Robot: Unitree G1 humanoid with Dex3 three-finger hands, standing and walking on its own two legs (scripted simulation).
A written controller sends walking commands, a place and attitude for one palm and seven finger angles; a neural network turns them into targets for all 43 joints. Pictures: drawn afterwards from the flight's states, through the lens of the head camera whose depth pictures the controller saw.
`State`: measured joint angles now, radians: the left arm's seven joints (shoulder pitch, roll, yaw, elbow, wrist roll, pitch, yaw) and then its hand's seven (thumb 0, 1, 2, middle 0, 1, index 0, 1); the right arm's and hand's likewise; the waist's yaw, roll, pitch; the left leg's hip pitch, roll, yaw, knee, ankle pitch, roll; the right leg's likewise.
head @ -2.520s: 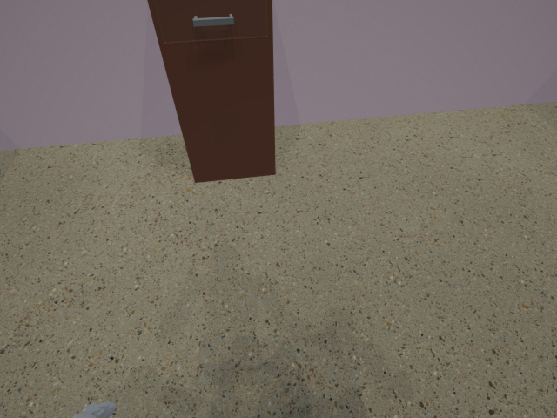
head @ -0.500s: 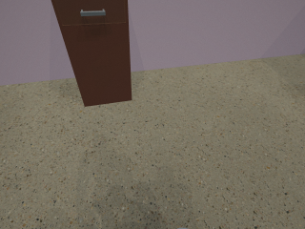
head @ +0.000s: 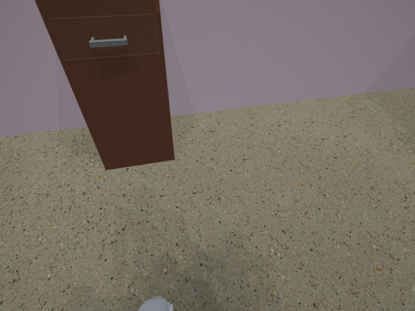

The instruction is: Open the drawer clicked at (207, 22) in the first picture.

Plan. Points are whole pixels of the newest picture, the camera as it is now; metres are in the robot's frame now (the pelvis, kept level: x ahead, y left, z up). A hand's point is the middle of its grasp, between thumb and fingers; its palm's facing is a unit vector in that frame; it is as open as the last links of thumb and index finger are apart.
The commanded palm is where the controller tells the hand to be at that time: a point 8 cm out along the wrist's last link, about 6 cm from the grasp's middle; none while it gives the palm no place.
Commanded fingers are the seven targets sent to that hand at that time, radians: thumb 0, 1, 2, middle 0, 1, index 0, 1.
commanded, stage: walk to a spot facing it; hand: left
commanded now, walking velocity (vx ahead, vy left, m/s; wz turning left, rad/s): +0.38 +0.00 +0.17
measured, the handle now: (109, 40) +1.07 +0.44 +0.04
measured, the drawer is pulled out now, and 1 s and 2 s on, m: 0.00 0.00 0.00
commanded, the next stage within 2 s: turn to face it in 0.46 s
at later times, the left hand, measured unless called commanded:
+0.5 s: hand (108, 288) +0.21 +0.24 -0.18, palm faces +0.07 -0.99 -0.14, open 7.4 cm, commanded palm none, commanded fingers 0.00 0.90 0.90 -0.20 -0.30 -0.20 -0.30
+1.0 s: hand (144, 201) +0.45 +0.20 -0.17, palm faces +0.08 -0.98 -0.18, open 7.2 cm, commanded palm none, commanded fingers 0.00 0.90 0.90 -0.20 -0.30 -0.20 -0.30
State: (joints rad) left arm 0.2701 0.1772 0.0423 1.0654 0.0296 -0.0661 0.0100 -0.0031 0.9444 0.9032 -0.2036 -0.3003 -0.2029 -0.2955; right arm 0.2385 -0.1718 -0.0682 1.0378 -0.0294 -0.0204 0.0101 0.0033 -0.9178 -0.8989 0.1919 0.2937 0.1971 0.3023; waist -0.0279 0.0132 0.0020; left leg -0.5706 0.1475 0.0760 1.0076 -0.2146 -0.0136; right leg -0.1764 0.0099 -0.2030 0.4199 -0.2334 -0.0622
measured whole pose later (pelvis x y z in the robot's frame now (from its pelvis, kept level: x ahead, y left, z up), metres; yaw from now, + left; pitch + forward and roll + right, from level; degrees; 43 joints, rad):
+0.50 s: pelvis +0.21 +0.06 +0.01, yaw +0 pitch -1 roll +0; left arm 0.29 0.18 0.07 1.08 0.04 0.00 -0.01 0.01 0.91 0.90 -0.20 -0.30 -0.20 -0.29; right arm 0.32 -0.15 -0.05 1.09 -0.01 -0.08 -0.03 -0.01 -0.95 -0.90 0.20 0.29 0.20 0.30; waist 0.03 -0.05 0.04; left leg -0.06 0.01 0.22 0.34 -0.26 0.06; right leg -0.61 -0.13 -0.04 1.08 -0.16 0.03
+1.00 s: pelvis +0.35 +0.03 -0.01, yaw +5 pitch -2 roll -1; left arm 0.12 0.15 0.04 0.99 0.03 -0.01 0.03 -0.02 0.93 0.90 -0.21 -0.30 -0.20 -0.30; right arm 0.27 -0.14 -0.05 1.05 -0.02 0.03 -0.01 0.00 -0.92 -0.90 0.19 0.29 0.20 0.30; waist -0.04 0.01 0.05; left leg -0.43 0.09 0.08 0.92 -0.43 -0.04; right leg -0.28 -0.09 -0.25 0.54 -0.21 -0.02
